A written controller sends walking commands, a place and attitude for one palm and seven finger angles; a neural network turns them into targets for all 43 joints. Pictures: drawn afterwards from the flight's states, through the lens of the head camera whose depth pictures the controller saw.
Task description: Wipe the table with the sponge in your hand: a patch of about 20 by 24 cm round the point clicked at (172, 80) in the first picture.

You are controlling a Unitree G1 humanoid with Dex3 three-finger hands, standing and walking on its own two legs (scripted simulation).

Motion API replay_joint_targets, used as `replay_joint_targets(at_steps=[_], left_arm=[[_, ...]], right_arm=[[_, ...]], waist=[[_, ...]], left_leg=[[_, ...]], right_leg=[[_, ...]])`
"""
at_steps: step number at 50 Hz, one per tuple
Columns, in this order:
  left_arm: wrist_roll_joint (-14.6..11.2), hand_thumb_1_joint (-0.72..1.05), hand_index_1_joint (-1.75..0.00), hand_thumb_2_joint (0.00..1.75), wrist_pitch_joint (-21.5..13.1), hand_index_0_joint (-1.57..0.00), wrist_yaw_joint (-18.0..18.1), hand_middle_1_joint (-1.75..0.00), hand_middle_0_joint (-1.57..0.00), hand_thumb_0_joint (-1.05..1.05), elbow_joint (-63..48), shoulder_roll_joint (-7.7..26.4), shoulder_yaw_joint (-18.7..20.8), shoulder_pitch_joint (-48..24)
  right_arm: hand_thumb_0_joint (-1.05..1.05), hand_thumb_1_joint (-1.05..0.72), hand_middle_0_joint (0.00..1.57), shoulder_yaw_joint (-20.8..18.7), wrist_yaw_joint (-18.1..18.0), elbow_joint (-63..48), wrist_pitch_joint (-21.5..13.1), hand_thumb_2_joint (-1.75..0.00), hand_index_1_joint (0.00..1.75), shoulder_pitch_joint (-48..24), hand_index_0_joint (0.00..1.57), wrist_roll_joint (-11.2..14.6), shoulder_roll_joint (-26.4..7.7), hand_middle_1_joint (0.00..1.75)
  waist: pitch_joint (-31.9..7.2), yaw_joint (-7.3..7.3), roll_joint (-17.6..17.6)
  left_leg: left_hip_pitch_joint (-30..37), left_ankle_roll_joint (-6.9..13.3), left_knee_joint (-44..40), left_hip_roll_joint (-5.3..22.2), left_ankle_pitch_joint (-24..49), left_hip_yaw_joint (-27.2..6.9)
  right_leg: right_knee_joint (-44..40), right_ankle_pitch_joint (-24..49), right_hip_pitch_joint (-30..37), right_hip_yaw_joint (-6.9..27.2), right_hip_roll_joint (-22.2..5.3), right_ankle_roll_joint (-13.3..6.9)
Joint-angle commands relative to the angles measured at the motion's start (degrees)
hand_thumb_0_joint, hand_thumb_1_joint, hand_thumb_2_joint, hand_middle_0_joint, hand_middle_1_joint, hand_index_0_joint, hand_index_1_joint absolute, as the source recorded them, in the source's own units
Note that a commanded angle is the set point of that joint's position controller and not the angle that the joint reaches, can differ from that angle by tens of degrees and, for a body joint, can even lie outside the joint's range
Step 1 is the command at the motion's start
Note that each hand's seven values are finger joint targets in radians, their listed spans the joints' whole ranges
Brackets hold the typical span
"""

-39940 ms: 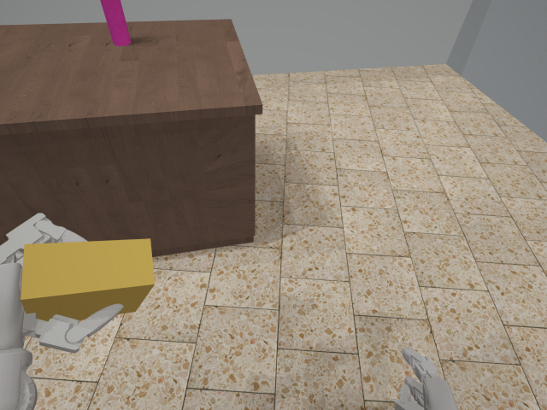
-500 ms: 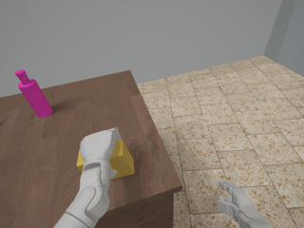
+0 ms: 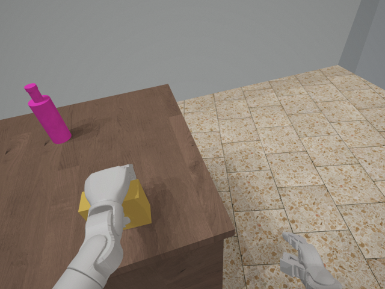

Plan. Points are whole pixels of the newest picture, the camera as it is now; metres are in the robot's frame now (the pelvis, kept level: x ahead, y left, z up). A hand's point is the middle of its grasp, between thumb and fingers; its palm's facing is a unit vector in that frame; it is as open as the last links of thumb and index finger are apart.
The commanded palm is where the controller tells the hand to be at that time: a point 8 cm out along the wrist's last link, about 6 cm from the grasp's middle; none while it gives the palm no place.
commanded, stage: wipe forward along the middle lane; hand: left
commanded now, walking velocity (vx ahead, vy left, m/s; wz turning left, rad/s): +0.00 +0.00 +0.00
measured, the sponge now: (120, 212) +0.27 +0.22 +0.01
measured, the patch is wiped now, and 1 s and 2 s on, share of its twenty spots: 1.00 1.00 1.00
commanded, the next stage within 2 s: slide back across to the first lane in 1.48 s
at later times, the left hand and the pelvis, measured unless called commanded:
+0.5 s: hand (118, 180) +0.33 +0.23 +0.05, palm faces -0.02 -0.06 -1.00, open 9.6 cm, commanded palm +0.30 +0.23 +0.09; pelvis +0.00 -0.01 +0.00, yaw +1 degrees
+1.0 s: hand (117, 165) +0.38 +0.25 +0.05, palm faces -0.06 -0.03 -1.00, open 9.6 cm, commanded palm +0.36 +0.26 +0.09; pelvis +0.00 +0.00 +0.00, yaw +2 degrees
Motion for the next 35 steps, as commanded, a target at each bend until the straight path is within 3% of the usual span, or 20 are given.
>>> replay_joint_targets(at_steps=[1, 3, 4, 6, 11, 13, 16, 18, 19, 22, 27, 35], left_arm=[[0.00, 0.10, -1.60, 1.30, -0.64, -1.20, 1.01, -1.60, -1.20, 0.00, -2.79, 7.76, 6.56, -14.18], [0.25, 0.10, -1.60, 1.30, -1.53, -1.20, 1.16, -1.60, -1.20, 0.00, -2.25, 9.98, 8.83, -15.00], [0.15, 0.10, -1.60, 1.30, -1.97, -1.20, 1.23, -1.60, -1.20, 0.00, -1.74, 7.52, 6.99, -14.99], [0.34, 0.10, -1.60, 1.30, -2.64, -1.20, 1.19, -1.60, -1.20, 0.00, -0.05, 5.71, 5.36, -15.62], [0.70, 0.10, -1.60, 1.30, -3.26, -1.20, 1.22, -1.60, -1.20, 0.00, 5.32, 6.06, 5.62, -20.34], [0.92, 0.10, -1.60, 1.30, -3.55, -1.20, 1.21, -1.60, -1.20, 0.00, 7.59, 9.08, 8.27, -22.81], [1.04, 0.10, -1.60, 1.30, -4.25, -1.20, 1.14, -1.60, -1.20, 0.00, 11.11, 7.47, 6.69, -24.58], [1.30, 0.10, -1.60, 1.30, -4.58, -1.20, 1.02, -1.60, -1.20, 0.00, 13.95, 9.10, 8.53, -24.99], [1.25, 0.10, -1.60, 1.30, -4.92, -1.20, 0.95, -1.60, -1.20, 0.00, 14.39, 7.11, 6.36, -26.08], [1.37, 0.10, -1.60, 1.30, -5.71, -1.20, 0.99, -1.60, -1.20, 0.00, 16.96, 7.61, 6.79, -27.37], [1.22, 0.10, -1.60, 1.30, -7.14, -1.20, 1.36, -1.60, -1.20, 0.00, 19.92, 10.00, 8.94, -29.40], [1.79, 0.10, -1.60, 1.30, -9.35, -1.20, 1.89, -1.60, -1.20, 0.00, 26.43, 13.88, 11.23, -36.14]], right_arm=[[0.00, -0.90, 0.20, -1.83, -0.75, -9.43, -3.25, -0.90, 0.30, -12.90, 0.20, 0.21, -5.73, 0.30], [0.00, -0.90, 0.20, -1.97, -1.11, -9.13, -3.29, -0.90, 0.30, -12.57, 0.20, -0.06, -6.05, 0.30], [0.00, -0.90, 0.20, -1.96, -1.12, -9.33, -3.38, -0.90, 0.30, -12.17, 0.20, 0.03, -5.63, 0.30], [0.00, -0.90, 0.20, -1.97, -1.26, -9.11, -3.55, -0.90, 0.30, -11.85, 0.20, 0.07, -5.54, 0.30], [0.00, -0.90, 0.20, -2.10, -1.91, -8.31, -3.57, -0.90, 0.30, -10.48, 0.20, 0.08, -6.01, 0.30], [0.00, -0.90, 0.20, -2.14, -2.47, -7.80, -3.50, -0.90, 0.30, -9.86, 0.20, -0.03, -6.47, 0.30], [0.00, -0.90, 0.20, -2.06, -2.85, -7.56, -3.63, -0.90, 0.30, -8.69, 0.20, 0.09, -6.41, 0.30], [0.00, -0.90, 0.20, -2.04, -3.07, -7.35, -3.43, -0.90, 0.30, -8.35, 0.20, 0.08, -6.64, 0.30], [0.00, -0.90, 0.20, -2.06, -3.14, -7.51, -3.39, -0.90, 0.30, -7.68, 0.20, 0.12, -6.51, 0.30], [0.00, -0.90, 0.20, -2.23, -3.28, -7.50, -3.37, -0.90, 0.30, -6.61, 0.20, 0.15, -6.68, 0.30], [0.00, -0.90, 0.20, -2.42, -3.67, -7.23, -3.18, -0.90, 0.30, -4.99, 0.20, 0.04, -6.99, 0.30], [0.00, -0.90, 0.20, -2.70, -4.53, -6.14, -3.14, -0.90, 0.30, -2.29, 0.20, 0.00, -7.47, 0.30]], waist=[[-8.33, 0.12, -9.14], [-9.48, 0.48, -8.39], [-9.36, 0.08, -8.47], [-8.60, -0.33, -8.30], [-7.60, -1.01, -9.87], [-8.25, -1.00, -10.73], [-8.45, -1.44, -10.82], [-8.75, -1.19, -10.18], [-9.20, -1.66, -10.19], [-10.01, -1.73, -9.66], [-10.74, -2.17, -10.88], [-9.84, -3.05, -11.22]], left_leg=[[0.65, 2.85, -2.93, -2.40, 7.94, -1.26], [0.61, 2.63, -2.95, -2.53, 8.35, -1.60], [0.61, 2.69, -2.58, -2.48, 8.73, -1.21], [0.33, 2.53, -2.50, -2.42, 8.53, -1.21], [-1.07, 2.61, -2.15, -2.48, 6.60, -1.13], [-1.71, 2.62, -2.21, -2.57, 5.95, -1.28], [-2.41, 2.65, -1.62, -2.64, 5.39, -0.96], [-3.30, 2.32, -1.74, -2.59, 5.29, -1.21], [-3.33, 2.43, -1.24, -2.63, 5.03, -0.79], [-4.13, 2.45, -0.62, -2.75, 5.12, -0.77], [-5.38, 2.54, 0.15, -2.69, 5.54, -0.55], [-7.44, 2.68, 0.13, -2.46, 2.78, -0.60]], right_leg=[[-5.05, 7.66, 1.56, 1.86, 1.07, -2.95], [-5.11, 8.28, 2.18, 2.82, 1.19, -3.22], [-4.43, 9.20, 1.91, 1.90, 0.99, -3.05], [-4.63, 9.19, 0.62, 1.67, 0.98, -3.00], [-4.90, 7.59, -1.13, 1.24, 0.79, -2.81], [-5.31, 6.82, -1.01, 2.17, 0.82, -2.83], [-4.75, 6.84, -1.82, 1.12, 0.61, -2.60], [-4.57, 6.42, -2.12, 1.31, 0.69, -2.81], [-4.18, 6.53, -2.24, 0.70, 0.44, -2.52], [-3.84, 7.49, -2.59, 0.62, 0.43, -2.54], [-3.66, 9.58, -2.22, 0.97, 0.30, -2.29], [-3.98, 5.12, -4.35, 0.17, 0.21, -1.94]])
